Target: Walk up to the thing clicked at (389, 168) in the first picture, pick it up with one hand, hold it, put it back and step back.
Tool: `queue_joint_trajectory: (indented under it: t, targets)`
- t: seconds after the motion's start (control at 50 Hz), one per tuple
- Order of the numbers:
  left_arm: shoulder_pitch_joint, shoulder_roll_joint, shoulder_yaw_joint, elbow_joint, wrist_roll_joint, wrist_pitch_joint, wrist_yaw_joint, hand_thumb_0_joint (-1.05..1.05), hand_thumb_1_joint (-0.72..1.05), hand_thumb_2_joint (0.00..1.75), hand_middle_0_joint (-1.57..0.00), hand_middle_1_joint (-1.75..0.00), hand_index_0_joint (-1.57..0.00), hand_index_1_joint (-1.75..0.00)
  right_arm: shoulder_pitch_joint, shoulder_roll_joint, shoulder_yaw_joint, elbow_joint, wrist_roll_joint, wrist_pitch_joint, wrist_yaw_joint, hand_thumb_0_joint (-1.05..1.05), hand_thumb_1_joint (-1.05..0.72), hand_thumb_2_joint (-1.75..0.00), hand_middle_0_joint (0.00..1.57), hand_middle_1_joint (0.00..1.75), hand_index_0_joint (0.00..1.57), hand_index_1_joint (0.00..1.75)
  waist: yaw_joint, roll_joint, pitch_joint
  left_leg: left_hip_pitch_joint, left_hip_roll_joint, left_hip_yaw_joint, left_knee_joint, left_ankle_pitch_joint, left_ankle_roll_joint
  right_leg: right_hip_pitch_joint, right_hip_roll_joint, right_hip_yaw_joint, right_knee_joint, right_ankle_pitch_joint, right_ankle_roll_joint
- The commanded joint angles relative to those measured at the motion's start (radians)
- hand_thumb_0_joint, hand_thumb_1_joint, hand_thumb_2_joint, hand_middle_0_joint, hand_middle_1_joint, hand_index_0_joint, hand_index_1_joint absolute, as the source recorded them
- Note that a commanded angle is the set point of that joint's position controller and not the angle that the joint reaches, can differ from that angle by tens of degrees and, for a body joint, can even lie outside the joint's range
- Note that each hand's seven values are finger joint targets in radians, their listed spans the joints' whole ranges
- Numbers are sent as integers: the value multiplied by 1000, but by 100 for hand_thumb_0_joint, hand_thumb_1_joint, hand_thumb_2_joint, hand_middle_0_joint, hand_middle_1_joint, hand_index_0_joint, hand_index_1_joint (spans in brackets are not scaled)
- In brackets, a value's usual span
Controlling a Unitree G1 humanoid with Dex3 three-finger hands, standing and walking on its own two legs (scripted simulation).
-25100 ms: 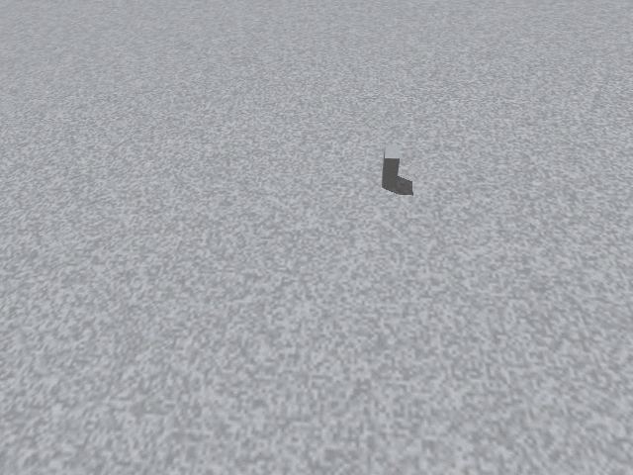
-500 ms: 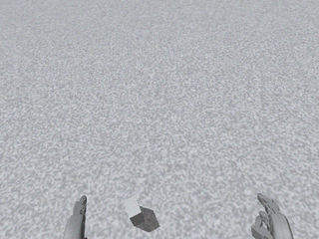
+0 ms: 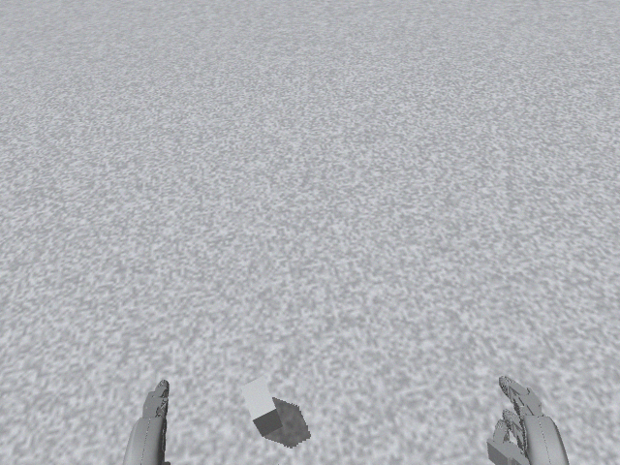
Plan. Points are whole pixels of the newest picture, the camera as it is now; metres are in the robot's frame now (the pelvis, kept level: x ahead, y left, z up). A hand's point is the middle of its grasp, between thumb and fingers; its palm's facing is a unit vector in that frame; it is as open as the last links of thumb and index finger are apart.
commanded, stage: home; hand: left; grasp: from the side
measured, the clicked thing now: (262, 407) +0.39 +0.20 -0.64
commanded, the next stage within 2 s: stand in 0.72 s
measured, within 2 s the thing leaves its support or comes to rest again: neither
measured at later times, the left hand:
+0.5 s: hand (193, 444) +0.18 +0.19 -0.06, palm faces +0.11 -0.95 -0.28, open 17.5 cm
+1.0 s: hand (195, 443) +0.18 +0.18 -0.06, palm faces +0.11 -0.95 -0.28, open 16.0 cm
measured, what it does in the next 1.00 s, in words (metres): stands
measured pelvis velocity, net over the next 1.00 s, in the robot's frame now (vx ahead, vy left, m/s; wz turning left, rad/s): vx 0.01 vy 0.00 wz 0.00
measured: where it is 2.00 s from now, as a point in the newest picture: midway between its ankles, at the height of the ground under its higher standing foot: outside the picture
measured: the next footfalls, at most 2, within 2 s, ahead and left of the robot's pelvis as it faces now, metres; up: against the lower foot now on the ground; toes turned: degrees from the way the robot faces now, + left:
none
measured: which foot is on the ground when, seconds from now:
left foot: down 0.00-1.00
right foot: down 0.00-1.00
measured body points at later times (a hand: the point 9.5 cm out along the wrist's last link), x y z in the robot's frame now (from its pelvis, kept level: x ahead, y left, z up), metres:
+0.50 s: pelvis +0.01 +0.00 +0.00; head +0.02 +0.01 +0.45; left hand +0.17 +0.24 -0.04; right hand +0.17 -0.24 -0.07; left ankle +0.02 +0.13 -0.69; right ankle +0.01 -0.12 -0.69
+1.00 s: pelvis +0.01 +0.00 +0.00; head +0.03 +0.01 +0.45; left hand +0.17 +0.23 -0.04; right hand +0.17 -0.24 -0.07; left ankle +0.02 +0.13 -0.69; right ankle +0.01 -0.12 -0.69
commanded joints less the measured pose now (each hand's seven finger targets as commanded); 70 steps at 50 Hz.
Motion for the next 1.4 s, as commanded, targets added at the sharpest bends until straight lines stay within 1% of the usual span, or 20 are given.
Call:
queue_joint_trajectory:
  t: [0.0, 0.24, 0.28, 0.32, 0.4, 0.48, 0.52, 0.62, 0.68, 0.8, 0.86, 0.88, 1.02, 1.04, 1.08, 1.14, 1.16, 1.24, 1.28, 1.38]
  targets:
    - [-50, 99, 53, -187, 5, -52, 10, 0, -56, 5, -5, -6, -5, -6, -76, -121, -48, -156, -2, -57, -8, 0, -90, -90, 20, 30, 20, 30, -3, -1, -54, 56, -28, 15, -173, 110, 19, 27, 26, -6, -162, 104, -9]
    - [-34, 102, 56, -199, 7, -56, 10, 0, -57, 4, -5, -6, -5, -5, -65, -121, -51, -148, -5, -59, -12, 0, -90, -90, 20, 30, 20, 30, -3, 2, -103, 76, -30, 17, -158, 161, 19, 48, 25, -4, -157, 155, -9]
    - [-35, 98, 49, -187, 6, -55, 7, 0, -59, 4, -5, -5, -5, -5, -71, -118, -48, -155, -4, -58, -11, 0, -90, -90, 20, 30, 20, 30, -3, -9, -72, 61, -31, 16, -161, 151, 21, 38, 25, -7, -162, 143, -8]
    - [-34, 116, 73, -190, 6, -59, 11, 0, -56, 5, -5, -6, -5, -6, -71, -112, -45, -151, -5, -58, -12, 0, -90, -90, 20, 30, 20, 30, 4, -16, -94, 64, -34, 25, -144, 178, 22, 62, 20, 2, -170, 174, -4]
    - [-22, 97, 56, -185, 6, -56, 9, 0, -58, 4, -5, -5, -5, -5, -71, -116, -48, -150, -5, -56, -11, 0, -90, -90, 20, 30, 20, 30, -6, -16, -91, 75, -31, 19, -150, 194, 21, 55, 23, -3, -162, 188, -7]
    - [-24, 96, 57, -185, 5, -58, 11, 0, -59, 4, -5, -5, -5, -5, -74, -116, -47, -149, -3, -57, -5, 0, -90, -90, 20, 30, 20, 30, 5, 9, -65, 59, -28, 13, -173, 147, 16, 43, 27, -10, -157, 136, -12]
    - [-18, 91, 50, -171, 7, -57, 6, 0, -59, 3, -4, -5, -5, -5, -67, -125, -54, -150, -4, -57, -7, 0, -90, -90, 20, 30, 20, 30, -7, -9, -79, 72, -27, 11, -167, 169, 18, 42, 29, -13, -155, 158, -10]
    - [-16, 105, 62, -191, 6, -52, 8, 0, -56, 5, -5, -6, -5, -6, -57, -122, -55, -143, -5, -54, -7, 0, -90, -90, 20, 30, 20, 30, -3, -7, -123, 95, -28, 14, -139, 284, 17, 77, 25, -8, -139, 270, -8]
    - [-30, 87, 43, -172, 7, -50, 7, 0, -58, 4, -5, -6, -5, -5, -62, -124, -55, -140, -7, -51, -4, 0, -90, -90, 20, 30, 20, 30, -9, 0, -99, 93, -22, 6, -157, 272, 13, 62, 30, -16, -131, 244, -13]
    - [-25, 104, 62, -191, 5, -55, 9, 0, -56, 5, -5, -6, -5, -6, -75, -112, -45, -153, -5, -49, -5, 0, -90, -90, 20, 30, 20, 30, 1, -33, -82, 73, -32, 21, -150, 201, 22, 63, 20, -4, -169, 196, -5]
    - [-19, 86, 46, -180, 5, -47, 6, 0, -32, 29, -20, -30, -20, -30, -67, -118, -49, -146, -4, -54, -2, 0, -90, -90, 20, 30, 20, 30, -5, 2, -79, 86, -28, 18, -162, 192, 18, 50, 24, -9, -157, 183, -9]
    - [-35, 100, 62, -205, 5, -52, 9, 0, -24, 37, -20, -30, -20, -30, -69, -119, -51, -149, -5, -52, -4, 0, -90, -90, 20, 30, 20, 30, 0, 12, -103, 91, -28, 16, -161, 208, 16, 58, 24, -8, -152, 196, -11]
    - [-29, 97, 59, -185, 7, -51, 9, 0, 32, 90, -20, -30, -20, -30, -65, -117, -50, -152, -6, -50, -6, 0, -90, -90, 20, 30, 20, 30, -5, -9, -96, 88, -27, 18, -154, 210, 19, 52, 24, -7, -153, 199, -8]
    - [-179, 237, 97, 166, 100, -155, -38, 0, 40, 90, -20, -30, -20, -30, -130, -250, -92, 53, -118, 24, 54, 0, -90, -90, 20, 30, 20, 30, 32, -112, 60, 87, 1, -33, -184, 281, 50, 166, -75, 103, -220, 226, -74]
    - [-182, 250, 104, 270, 102, -222, -74, 0, 56, 90, -20, -30, -20, -30, -97, -230, -95, 104, -116, 59, 97, 0, -90, -90, 20, 30, 20, 30, 18, -134, -32, 162, 8, -16, -187, 297, 78, 204, -99, 153, -212, 295, -101]
    - [-203, 255, 87, 370, 67, -261, -101, 0, 80, 90, -20, -30, -20, -30, -112, -225, -99, 136, -76, 69, 139, 0, -90, -90, 20, 30, 20, 30, 27, -50, -14, 210, -1, -34, -265, 246, 76, 215, -95, 138, -249, 231, -77]
    - [-215, 256, 86, 403, 59, -267, -106, 0, 88, 90, -20, -30, -20, -30, -111, -232, -98, 157, -69, 70, 148, 0, -90, -90, 20, 30, 20, 30, 31, -44, 0, 237, 4, -37, -275, 264, 72, 204, -94, 143, -255, 254, -75]
    - [-255, 273, 83, 542, 50, -280, -105, 0, 90, 90, -20, -30, -20, -30, -142, -230, -101, 223, -65, 82, 161, 0, -90, -90, 20, 30, 20, 30, 29, -45, 26, 255, 1, -43, -335, 216, 67, 240, -104, 141, -335, 218, -59]
    - [-267, 282, 82, 595, 51, -288, -104, 0, 90, 90, -20, -30, -20, -30, -140, -227, -101, 253, -63, 86, 164, 0, -90, -90, 20, 30, 20, 30, 24, -54, 13, 290, 1, -41, -343, 268, 63, 282, -112, 140, -356, 278, -55]
    - [-277, 277, 73, 715, 38, -283, -101, 0, 90, 90, -20, -30, -20, -30, -139, -250, -98, 330, -60, 91, 162, 0, -90, -90, 20, 30, 20, 30, 32, -12, 54, 330, 37, -82, -462, 314, 62, 331, -91, 102, -384, 287, -38]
